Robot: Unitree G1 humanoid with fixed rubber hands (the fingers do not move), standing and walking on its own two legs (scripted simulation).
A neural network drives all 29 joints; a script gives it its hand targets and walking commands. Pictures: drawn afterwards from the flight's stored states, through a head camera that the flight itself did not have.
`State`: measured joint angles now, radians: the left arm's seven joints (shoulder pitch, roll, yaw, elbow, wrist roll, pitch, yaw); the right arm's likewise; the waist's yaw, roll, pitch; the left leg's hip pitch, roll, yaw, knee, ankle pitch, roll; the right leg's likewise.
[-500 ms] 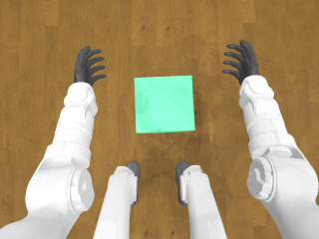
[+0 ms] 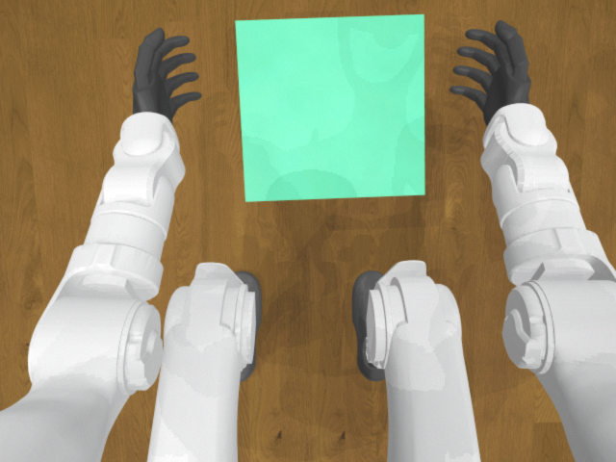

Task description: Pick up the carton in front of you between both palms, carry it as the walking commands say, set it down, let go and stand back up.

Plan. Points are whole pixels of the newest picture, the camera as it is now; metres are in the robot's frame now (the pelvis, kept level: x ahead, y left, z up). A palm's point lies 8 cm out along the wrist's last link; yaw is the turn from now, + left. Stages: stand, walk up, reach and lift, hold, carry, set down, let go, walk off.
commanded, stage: reach and lift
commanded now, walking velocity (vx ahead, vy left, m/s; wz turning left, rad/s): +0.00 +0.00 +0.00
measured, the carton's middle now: (326, 129) +0.49 -0.04 -0.30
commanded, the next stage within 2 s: none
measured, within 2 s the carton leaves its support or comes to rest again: leaves its support in 1.02 s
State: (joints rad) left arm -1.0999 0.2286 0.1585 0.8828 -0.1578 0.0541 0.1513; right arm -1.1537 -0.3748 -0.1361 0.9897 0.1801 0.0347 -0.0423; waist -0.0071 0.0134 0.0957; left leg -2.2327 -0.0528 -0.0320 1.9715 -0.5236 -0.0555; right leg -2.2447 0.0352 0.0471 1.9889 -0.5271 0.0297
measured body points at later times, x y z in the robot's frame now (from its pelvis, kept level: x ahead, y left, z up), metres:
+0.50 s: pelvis +0.00 +0.00 -0.05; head +0.36 -0.02 +0.21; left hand +0.52 +0.15 -0.23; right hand +0.52 -0.21 -0.24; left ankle +0.11 +0.13 -0.39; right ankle +0.11 -0.12 -0.39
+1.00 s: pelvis -0.01 +0.00 -0.05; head +0.35 -0.03 +0.22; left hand +0.53 +0.13 -0.23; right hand +0.53 -0.18 -0.23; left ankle +0.11 +0.13 -0.39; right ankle +0.11 -0.12 -0.39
